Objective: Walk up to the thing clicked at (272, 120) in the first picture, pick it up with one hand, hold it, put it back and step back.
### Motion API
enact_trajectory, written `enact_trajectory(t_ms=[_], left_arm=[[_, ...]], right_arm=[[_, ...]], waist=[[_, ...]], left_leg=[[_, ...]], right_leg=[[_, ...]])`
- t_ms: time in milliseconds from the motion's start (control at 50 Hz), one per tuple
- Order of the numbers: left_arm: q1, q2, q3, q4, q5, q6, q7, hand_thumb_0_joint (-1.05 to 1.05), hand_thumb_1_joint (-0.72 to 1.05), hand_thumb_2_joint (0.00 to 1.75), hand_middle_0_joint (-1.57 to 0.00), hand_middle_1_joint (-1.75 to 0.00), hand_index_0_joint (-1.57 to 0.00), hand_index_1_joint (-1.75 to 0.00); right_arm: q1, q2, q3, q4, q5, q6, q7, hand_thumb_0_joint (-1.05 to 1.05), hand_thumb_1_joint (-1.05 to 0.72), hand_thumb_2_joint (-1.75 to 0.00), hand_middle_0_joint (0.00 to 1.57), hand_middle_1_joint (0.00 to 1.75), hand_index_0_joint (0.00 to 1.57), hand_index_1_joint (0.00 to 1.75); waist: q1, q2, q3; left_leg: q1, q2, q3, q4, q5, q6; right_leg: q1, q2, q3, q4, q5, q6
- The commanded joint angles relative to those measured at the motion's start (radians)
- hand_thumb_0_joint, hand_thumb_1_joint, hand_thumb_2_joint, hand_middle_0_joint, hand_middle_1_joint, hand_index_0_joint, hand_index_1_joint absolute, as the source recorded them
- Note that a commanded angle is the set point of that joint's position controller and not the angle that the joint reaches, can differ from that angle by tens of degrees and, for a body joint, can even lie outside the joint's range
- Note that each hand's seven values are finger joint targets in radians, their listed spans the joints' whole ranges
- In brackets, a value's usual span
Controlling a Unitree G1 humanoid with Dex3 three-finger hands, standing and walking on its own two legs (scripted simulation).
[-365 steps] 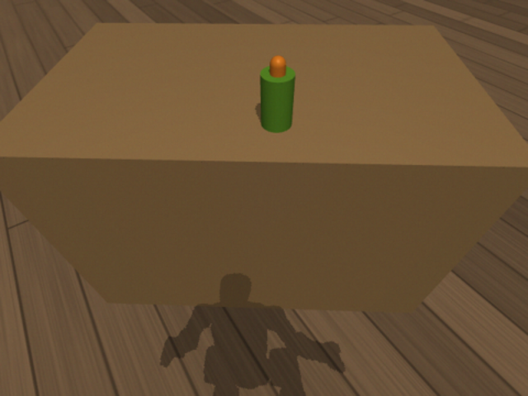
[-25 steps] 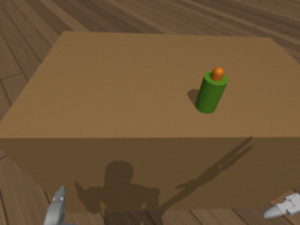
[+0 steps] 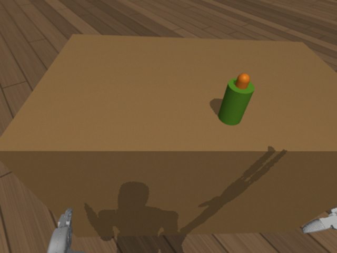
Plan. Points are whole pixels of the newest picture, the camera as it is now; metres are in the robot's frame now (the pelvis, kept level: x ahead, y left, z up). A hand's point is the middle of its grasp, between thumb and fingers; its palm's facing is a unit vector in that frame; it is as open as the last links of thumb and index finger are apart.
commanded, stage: rise first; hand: right
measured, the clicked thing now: (236, 98) +0.50 -0.19 +0.10
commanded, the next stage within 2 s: go down in 0.16 s
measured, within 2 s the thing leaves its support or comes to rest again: neither
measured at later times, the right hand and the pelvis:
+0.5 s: hand out of the picture +0.20 -0.28 +0.18, palm faces +0.46 +0.79 -0.41, open 17.6 cm; pelvis +0.00 +0.00 +0.00, yaw +0 degrees
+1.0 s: hand out of the picture +0.29 -0.33 +0.18, palm faces +0.27 +0.92 -0.28, open 17.6 cm; pelvis +0.01 -0.01 +0.00, yaw +1 degrees
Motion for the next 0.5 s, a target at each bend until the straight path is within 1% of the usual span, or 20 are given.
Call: enact_trajectory(t_ms=[0,20,40,60,80,140,160,180,220,240,260,280,300,320,340,360,380,400,440,480], left_arm=[[-0.083,0.094,0.020,-0.153,-0.008,-0.058,0.003,0.00,-0.54,0.05,-0.05,-0.06,-0.05,-0.05],[-0.103,0.114,0.036,-0.168,-0.009,-0.059,0.005,0.00,-0.54,0.06,-0.05,-0.06,-0.05,-0.05],[-0.098,0.157,0.084,-0.169,-0.008,-0.060,0.013,0.00,-0.54,0.06,-0.05,-0.05,-0.05,-0.05],[-0.072,0.157,0.081,-0.150,-0.006,-0.057,0.012,0.00,-0.54,0.06,-0.05,-0.05,-0.05,-0.05],[-0.090,0.125,0.049,-0.145,-0.006,-0.057,0.007,0.00,-0.54,0.06,-0.05,-0.06,-0.05,-0.05],[-0.087,0.145,0.075,-0.159,-0.008,-0.060,0.011,0.00,-0.54,0.07,-0.05,-0.06,-0.06,-0.06],[-0.084,0.146,0.065,-0.162,-0.007,-0.060,0.010,0.00,-0.54,0.07,-0.05,-0.06,-0.05,-0.06],[-0.095,0.105,0.028,-0.178,-0.009,-0.060,0.004,0.00,-0.54,0.07,-0.05,-0.06,-0.06,-0.06],[-0.083,0.150,0.082,-0.168,-0.008,-0.059,0.011,0.00,-0.55,0.07,-0.05,-0.06,-0.05,-0.06],[-0.067,0.138,0.070,-0.162,-0.007,-0.058,0.010,0.00,-0.49,0.00,-0.05,-0.05,-0.07,-0.03],[-0.081,0.052,0.000,-0.130,0.012,-0.059,-0.005,0.00,-0.57,0.08,-0.06,-0.06,-0.05,-0.08],[-0.087,0.121,0.059,-0.168,-0.011,-0.055,0.006,0.00,-0.50,0.00,-0.05,-0.05,-0.07,-0.03],[-0.092,0.102,0.051,-0.126,0.013,-0.056,0.003,0.00,-0.54,0.03,-0.06,-0.06,-0.06,-0.05],[-0.070,0.095,0.056,-0.068,0.012,-0.051,0.002,0.00,-0.54,0.03,-0.06,-0.06,-0.06,-0.05],[-0.083,0.153,0.106,-0.079,0.015,-0.049,0.010,0.00,-0.54,0.03,-0.06,-0.06,-0.06,-0.05],[-0.095,0.155,0.105,-0.047,0.017,-0.049,0.014,0.00,-0.53,0.02,-0.05,-0.05,-0.06,-0.05],[-0.133,0.103,0.050,-0.027,0.018,-0.045,0.007,0.00,-0.53,0.02,-0.05,-0.06,-0.06,-0.05],[-0.165,0.119,0.075,-0.028,0.017,-0.047,0.016,0.00,-0.54,0.02,-0.05,-0.05,-0.06,-0.05],[-0.238,0.114,0.043,-0.032,0.017,-0.051,0.027,0.00,-0.53,0.02,-0.05,-0.05,-0.06,-0.04],[-0.263,0.129,0.034,-0.079,0.017,-0.057,0.047,0.00,-0.53,0.02,-0.05,-0.05,-0.06,-0.04]], right_arm=[[-0.090,-0.206,-0.127,-0.209,0.010,-0.069,-0.022,0.00,0.59,-0.03,0.05,0.05,0.05,0.05],[-0.095,-0.214,-0.137,-0.220,0.011,-0.072,-0.023,0.00,0.59,-0.04,0.05,0.06,0.05,0.06],[-0.098,-0.225,-0.148,-0.213,0.012,-0.070,-0.026,0.00,0.60,-0.04,0.05,0.06,0.05,0.06],[-0.088,-0.217,-0.142,-0.200,0.014,-0.068,-0.024,0.00,0.60,-0.04,0.05,0.06,0.05,0.06],[-0.106,-0.219,-0.142,-0.238,0.013,-0.072,-0.023,0.00,0.60,-0.04,0.05,0.06,0.05,0.06],[-0.102,-0.226,-0.154,-0.240,0.012,-0.074,-0.025,0.00,0.58,-0.05,0.05,0.06,0.05,0.06],[-0.095,-0.226,-0.153,-0.224,0.012,-0.073,-0.024,0.00,0.59,-0.04,0.05,0.06,0.05,0.06],[-0.122,-0.220,-0.143,-0.256,0.013,-0.078,-0.023,0.00,0.59,-0.04,0.05,0.06,0.05,0.06],[-0.101,-0.232,-0.161,-0.243,0.014,-0.075,-0.025,0.00,0.59,-0.05,0.05,0.06,0.05,0.06],[-0.101,-0.226,-0.158,-0.229,0.014,-0.074,-0.024,0.00,0.53,-0.02,0.05,0.05,0.06,0.05],[-0.083,-0.132,-0.122,-0.217,-0.006,-0.111,-0.013,0.00,0.54,-0.06,0.04,0.06,0.05,0.06],[-0.095,-0.256,-0.189,-0.223,0.015,-0.089,-0.024,0.00,0.50,-0.03,0.05,0.05,0.06,0.05],[-0.100,-0.161,-0.158,-0.187,-0.001,-0.123,-0.017,0.00,0.57,-0.02,0.05,0.05,0.06,0.05],[-0.104,-0.191,-0.175,-0.200,0.000,-0.137,-0.011,0.00,0.54,-0.02,0.05,0.05,0.06,0.05],[-0.115,-0.215,-0.199,-0.130,0.004,-0.130,-0.008,0.00,0.57,-0.04,0.04,0.05,0.05,0.05],[-0.138,-0.223,-0.203,-0.153,0.015,-0.134,-0.001,0.00,0.61,-0.03,0.03,0.06,0.05,0.06],[-0.159,-0.220,-0.199,-0.142,0.018,-0.135,0.007,0.00,0.59,-0.04,0.03,0.06,0.05,0.06],[-0.220,-0.253,-0.211,-0.155,0.016,-0.135,0.011,0.00,0.60,-0.04,0.03,0.06,0.05,0.06],[-0.267,-0.244,-0.198,-0.107,0.030,-0.133,0.031,0.00,0.60,-0.03,0.03,0.05,0.05,0.05],[-0.370,-0.282,-0.204,-0.082,0.039,-0.128,0.052,0.00,0.61,-0.05,0.03,0.06,0.05,0.06]], waist=[[-0.015,0.016,-0.066],[-0.014,0.010,-0.067],[-0.003,0.018,-0.080],[0.002,0.023,-0.066],[-0.013,-0.004,-0.070],[-0.007,0.006,-0.083],[-0.010,0.022,-0.079],[-0.013,0.018,-0.061],[-0.007,0.014,-0.064],[-0.003,0.018,-0.065],[0.008,0.076,-0.084],[-0.025,-0.023,-0.064],[0.018,0.098,-0.066],[-0.003,0.020,-0.083],[0.028,0.039,-0.080],[0.016,0.029,-0.074],[0.005,-0.002,-0.052],[0.013,-0.005,-0.088],[0.014,0.020,-0.078],[0.030,0.048,-0.124]], left_leg=[[0.001,-0.038,0.053,-0.079,0.058,0.028],[-0.003,-0.039,0.052,-0.077,0.058,0.028],[0.000,-0.039,0.050,-0.076,0.066,0.027],[-0.005,-0.043,0.056,-0.076,0.064,0.028],[0.000,-0.040,0.054,-0.075,0.067,0.029],[0.004,-0.042,0.055,-0.068,0.086,0.031],[0.005,-0.044,0.059,-0.069,0.079,0.031],[0.000,-0.045,0.059,-0.074,0.065,0.030],[0.000,-0.042,0.055,-0.078,0.056,0.029],[-0.001,-0.041,0.055,-0.079,0.059,0.029],[-0.031,-0.055,0.051,-0.060,0.071,0.014],[0.007,-0.036,0.052,-0.074,0.065,0.029],[-0.045,-0.059,0.053,-0.057,0.056,0.014],[-0.044,-0.051,0.045,-0.049,0.067,0.015],[-0.060,-0.050,0.039,-0.049,0.075,0.015],[-0.063,-0.049,0.042,-0.045,0.078,0.014],[-0.080,-0.046,0.036,-0.046,0.053,0.016],[-0.078,-0.041,0.028,-0.051,0.053,0.015],[-0.088,-0.044,0.031,-0.057,0.006,0.015],[-0.080,-0.043,0.026,-0.067,0.003,0.012]], right_leg=[[-0.010,0.038,-0.062,-0.074,0.090,-0.035],[-0.010,0.038,-0.064,-0.076,0.090,-0.033],[-0.002,0.036,-0.062,-0.076,0.095,-0.034],[-0.003,0.034,-0.060,-0.078,0.091,-0.034],[-0.007,0.036,-0.061,-0.077,0.094,-0.032],[0.004,0.033,-0.059,-0.076,0.116,-0.031],[-0.003,0.031,-0.056,-0.077,0.112,-0.031],[-0.011,0.033,-0.058,-0.076,0.099,-0.031],[-0.009,0.036,-0.062,-0.082,0.084,-0.034],[-0.004,0.035,-0.062,-0.080,0.085,-0.035],[0.003,0.037,-0.051,-0.060,0.087,-0.036],[-0.022,0.040,-0.064,-0.076,0.094,-0.030],[-0.016,0.032,-0.045,-0.059,0.070,-0.037],[-0.011,0.038,-0.051,-0.060,0.074,-0.032],[-0.010,0.038,-0.049,-0.051,0.076,-0.035],[-0.026,0.039,-0.044,-0.051,0.077,-0.036],[-0.046,0.041,-0.047,-0.050,0.049,-0.033],[-0.035,0.047,-0.050,-0.041,0.049,-0.035],[-0.049,0.042,-0.043,-0.046,0.000,-0.036],[-0.023,0.044,-0.040,-0.038,0.000,-0.038]])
